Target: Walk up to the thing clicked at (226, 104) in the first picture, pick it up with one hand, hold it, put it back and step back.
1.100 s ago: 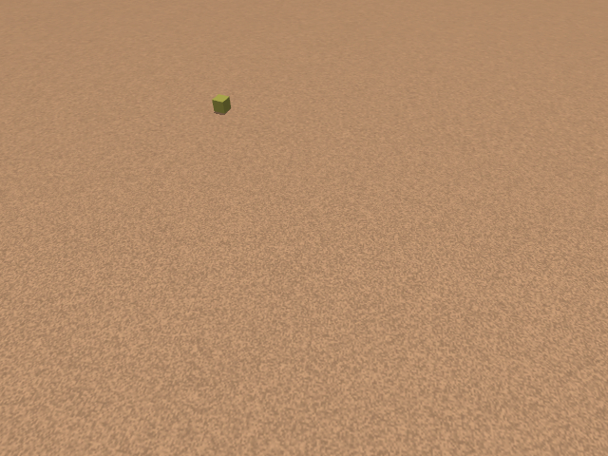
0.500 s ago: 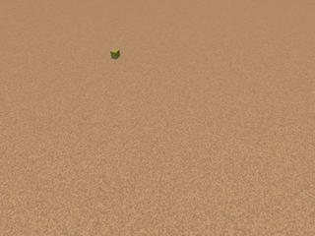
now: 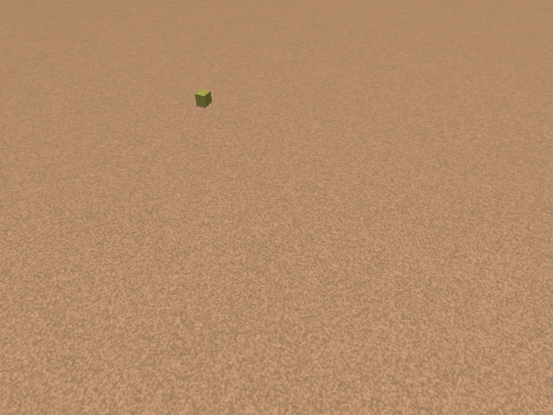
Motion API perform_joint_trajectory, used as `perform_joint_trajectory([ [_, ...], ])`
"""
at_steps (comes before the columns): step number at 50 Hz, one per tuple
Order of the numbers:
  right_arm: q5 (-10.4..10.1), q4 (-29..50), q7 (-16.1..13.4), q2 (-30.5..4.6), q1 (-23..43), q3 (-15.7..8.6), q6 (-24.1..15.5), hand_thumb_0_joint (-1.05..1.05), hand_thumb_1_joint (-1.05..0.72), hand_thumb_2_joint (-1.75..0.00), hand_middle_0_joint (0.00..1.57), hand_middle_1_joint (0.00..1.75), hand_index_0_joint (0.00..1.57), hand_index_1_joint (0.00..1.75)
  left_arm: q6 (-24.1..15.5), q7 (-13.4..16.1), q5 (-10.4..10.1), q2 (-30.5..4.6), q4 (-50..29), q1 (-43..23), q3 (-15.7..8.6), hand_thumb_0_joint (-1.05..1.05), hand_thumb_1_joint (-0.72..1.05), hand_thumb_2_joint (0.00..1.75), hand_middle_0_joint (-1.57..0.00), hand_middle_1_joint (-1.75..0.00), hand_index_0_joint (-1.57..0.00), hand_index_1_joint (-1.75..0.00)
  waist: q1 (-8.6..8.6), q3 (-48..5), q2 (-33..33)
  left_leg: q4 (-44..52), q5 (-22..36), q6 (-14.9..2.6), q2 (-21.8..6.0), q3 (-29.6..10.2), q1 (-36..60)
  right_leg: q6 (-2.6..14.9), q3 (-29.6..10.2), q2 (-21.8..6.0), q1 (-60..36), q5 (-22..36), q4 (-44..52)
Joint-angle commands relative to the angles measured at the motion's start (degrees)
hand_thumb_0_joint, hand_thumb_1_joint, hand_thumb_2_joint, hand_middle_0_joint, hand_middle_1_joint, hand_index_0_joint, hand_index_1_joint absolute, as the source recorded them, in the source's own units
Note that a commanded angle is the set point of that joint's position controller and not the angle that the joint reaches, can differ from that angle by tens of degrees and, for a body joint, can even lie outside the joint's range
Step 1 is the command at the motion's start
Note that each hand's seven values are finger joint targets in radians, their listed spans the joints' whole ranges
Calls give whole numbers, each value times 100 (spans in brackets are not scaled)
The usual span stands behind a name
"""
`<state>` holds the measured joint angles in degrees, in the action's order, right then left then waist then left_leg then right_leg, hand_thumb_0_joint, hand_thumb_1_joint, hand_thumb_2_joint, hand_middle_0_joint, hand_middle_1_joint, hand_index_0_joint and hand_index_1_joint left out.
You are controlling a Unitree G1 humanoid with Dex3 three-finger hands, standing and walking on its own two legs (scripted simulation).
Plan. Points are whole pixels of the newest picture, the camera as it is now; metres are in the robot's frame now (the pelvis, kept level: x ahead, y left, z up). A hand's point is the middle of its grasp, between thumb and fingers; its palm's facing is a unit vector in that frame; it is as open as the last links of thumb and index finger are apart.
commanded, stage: stand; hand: left
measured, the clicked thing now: (203, 97) +2.21 +0.53 -0.74
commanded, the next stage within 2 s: walk up in 0.02 s
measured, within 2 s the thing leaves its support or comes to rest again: neither
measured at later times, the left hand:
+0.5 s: hand out of the picture +0.16 +0.40 -0.17, palm faces +0.04 -0.93 -0.37, open 7.4 cm
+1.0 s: hand (137, 217) +0.59 +0.35 -0.15, palm faces +0.05 -0.94 -0.34, open 7.4 cm
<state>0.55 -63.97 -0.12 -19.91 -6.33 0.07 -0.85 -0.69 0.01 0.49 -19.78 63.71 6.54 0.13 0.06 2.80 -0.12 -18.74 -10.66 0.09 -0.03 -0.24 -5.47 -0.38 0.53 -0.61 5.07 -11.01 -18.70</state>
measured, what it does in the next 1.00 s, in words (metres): walks ahead: left foot, then right foot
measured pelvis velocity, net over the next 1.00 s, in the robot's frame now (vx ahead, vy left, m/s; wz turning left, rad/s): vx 0.45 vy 0.09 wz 0.10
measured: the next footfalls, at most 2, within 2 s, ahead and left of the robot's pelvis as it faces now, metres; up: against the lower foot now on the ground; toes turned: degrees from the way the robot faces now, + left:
left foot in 0.38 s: +0.20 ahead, +0.22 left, +0.00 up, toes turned +10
right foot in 0.88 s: +0.59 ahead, -0.02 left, +0.00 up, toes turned -2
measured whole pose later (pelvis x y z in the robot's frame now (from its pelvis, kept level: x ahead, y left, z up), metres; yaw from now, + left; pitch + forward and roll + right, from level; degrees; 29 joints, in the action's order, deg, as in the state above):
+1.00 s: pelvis +0.45 +0.09 -0.03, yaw +6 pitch +0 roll +0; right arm 0.1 -56.0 1.7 -23.6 -19.1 -3.3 -4.2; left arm -4.4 -4.6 0.2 -21.0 51.5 3.8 -3.6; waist -1.3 4.8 -2.5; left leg -64.7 -26.8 -1.8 -3.1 0.1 -9.9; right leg 1.9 6.6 -3.2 24.6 -12.3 -37.2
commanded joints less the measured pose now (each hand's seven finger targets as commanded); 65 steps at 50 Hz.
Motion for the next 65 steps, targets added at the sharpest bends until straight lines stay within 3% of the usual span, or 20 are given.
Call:
perform_joint_trajectory([
  [1, 66, 652, 160, -1868, -55, -691, -215, 0, -90, -90, 20, 30, 20, 30, -244, -167, 104, -2038, -597, 196, -676, 0, 90, 90, -20, -30, -20, -30, 56, -1106, 74, -313, -2538, -625, -631, -721, -259, 403, -399, -520, -190, -2270, -321],
  [4, 136, 1043, 378, -1602, 898, -641, -207, 0, -90, -90, 20, 30, 20, 30, -315, -297, 161, -1972, -642, 448, -770, 0, 90, 90, -20, -30, -20, -30, 511, 219, 189, -1201, -2588, -368, -316, -341, -2868, 813, -1457, -1156, -219, -3848, 332],
  [6, 169, 1285, 385, -1327, 1316, -624, -258, 0, -90, -90, 20, 30, 20, 30, -436, -232, 187, -2264, -697, 693, -841, 0, 90, 90, -20, -30, -20, -30, 827, 483, 859, -3057, -1504, -123, -373, -207, -4154, 1504, -2933, -2594, -914, -3362, 1540],
  [14, 72, 1180, 700, -1593, 212, -815, -201, 0, -90, -90, 20, 30, 20, 30, -453, -315, 190, -2365, -1227, -331, -808, 0, 90, 90, -20, -30, -20, -30, -10, 119, 1239, -1936, -753, 15, -617, 136, -1664, 973, -589, -1494, 706, -2649, 1297],
  [18, 71, 616, 559, -1827, -1410, -1066, -256, 0, -90, -90, 20, 30, 20, 30, -362, -400, 184, -1971, -1201, -386, -679, 0, 90, 90, -20, -30, -20, -30, -803, -451, -358, -1191, -128, -115, -211, 676, 1326, 766, 386, -986, 2261, -2391, -990],
  [19, 144, 399, 445, -2182, -2169, -1189, -301, 0, -90, -90, 20, 30, 20, 30, -333, -410, 167, -1557, -1167, -80, -542, 0, 90, 90, -20, -30, -20, -30, -1113, -804, -1593, -762, -1379, -316, -320, 107, 2354, 652, 820, -363, 3120, -2169, -3035],
  [20, 215, 470, 328, -2646, -2540, -1235, -343, 0, -90, -90, 20, 30, 20, 30, -330, -415, 134, -1076, -1284, -25, -352, 0, 90, 90, -20, -30, -20, -30, -1193, -676, -2591, 184, -3581, -412, -1538, -2371, 2175, 484, 142, 353, 4289, -2495, -4961],
  [21, 91, 923, 320, -2952, -1540, -1202, -400, 0, -90, -90, 20, 30, 20, 30, -321, -368, 45, -1543, -1347, -8, -414, 0, 90, 90, -20, -30, -20, -30, -800, -359, -1707, 1466, -4893, -955, -2466, -4273, 1130, 429, -456, 202, 4280, -2002, -5319],
  [22, -49, 1099, 349, -2993, -945, -1199, -391, 0, -90, -90, 20, 30, 20, 30, -355, -367, 115, -1867, -1358, -30, -425, 0, 90, 90, -20, -30, -20, -30, -506, 84, -1417, 1849, -5066, -1340, -2836, -4639, 299, 479, -779, -281, 3957, -1672, -5334],
  [26, -62, 1257, 298, -2017, -376, -818, -580, 0, -90, -90, 20, 30, 20, 30, -333, -493, -69, -2054, -870, 447, -598, 0, 90, 90, -20, -30, -20, -30, 70, 443, -486, 1221, -2577, -798, -1648, -1409, -598, 130, -602, -795, 3180, -332, -4080],
  [33, -81, 1279, 306, -2094, -722, -828, -709, 0, -90, -90, 20, 30, 20, 30, -211, -712, 20, -1784, -1342, -286, -640, 0, 90, 90, -20, -30, -20, -30, -74, 659, -599, 1700, -1838, -940, -1545, -593, -331, -79, -186, -812, 3422, 741, -2825],
  [40, -32, 1164, 235, -2021, -1414, -840, -641, 0, -90, -90, 20, 30, 20, 30, -304, -692, -1, -1362, -1683, -1373, -511, 0, 90, 90, -20, -30, -20, -30, -417, 384, -231, 946, 918, -832, -1364, -21, 636, 242, 449, -504, 2724, 1003, -1261],
  [42, -4, 1204, 180, -2052, -1417, -850, -593, 0, -90, -90, 20, 30, 20, 30, -307, -624, 9, -1341, -1584, -1088, -544, 0, 90, 90, -20, -30, -20, -30, -265, -12, -253, 93, 2135, -787, -1269, 223, 839, 385, 751, -184, 2067, 596, -1035],
  [44, 76, 1308, 161, -1911, -1436, -794, -534, 0, -90, -90, 20, 30, 20, 30, -316, -487, 13, -1629, -1114, 636, -753, 0, 90, 90, -20, -30, -20, -30, 525, -1196, 87, -2199, 2667, -576, -881, 654, 323, 528, 985, 134, -374, 324, -1007],
  [45, 62, 1379, 167, -1601, -1718, -680, -519, 0, -90, -90, 20, 30, 20, 30, -347, -413, 75, -2009, -901, 1639, -929, 0, 90, 90, -20, -30, -20, -30, 867, -1804, 676, -3741, 1422, -480, -573, 647, -1099, 643, 170, -395, -2074, -460, -1254],
  [46, -98, 1561, 167, -1156, -2057, -534, -551, 0, -90, -90, 20, 30, 20, 30, -386, -373, 108, -2483, -955, 1950, -1071, 0, 90, 90, -20, -30, -20, -30, 778, -2272, 1841, -5036, -1587, -222, 174, 527, -2901, 1300, -2942, -2246, -3493, -1103, -602],
  [47, -108, 1474, 80, -1846, -1729, -663, -557, 0, -90, -90, 20, 30, 20, 30, -383, -326, -21, -2554, -1060, 1682, -1113, 0, 90, 90, -20, -30, -20, -30, 864, -2124, 1440, -5551, -1887, -233, -7, 48, -3657, 1757, -3838, -2552, -3547, -672, -298],
  [52, -120, 1479, 231, -1467, -1052, -600, -539, 0, -90, -90, 20, 30, 20, 30, -523, -194, -59, -1844, -1390, 625, -817, 0, 90, 90, -20, -30, -20, -30, 221, -403, 734, -4775, -686, -393, -603, -399, -2614, 1184, -923, -1539, -93, 1318, 67],
  [60, -8, 1721, 593, -1379, -194, -720, -437, 0, -90, -90, 20, 30, 20, 30, -731, -338, 29, -2000, -1735, 55, -758, 0, 90, 90, -20, -30, -20, -30, -2, 236, 628, -1798, 987, 30, -737, 229, -1498, 1098, 118, -1205, 1536, -698, 894],
  [65, 117, 1386, 494, -1681, -1201, -912, -442, 0, -90, -90, 20, 30, 20, 30, -591, -313, 38, -1972, -1636, 410, -703, 0, 90, 90, -20, -30, -20, -30, -472, -588, -183, -1535, 371, -221, -370, 573, 189, 878, 308, -1133, 1239, 760, -1106],
])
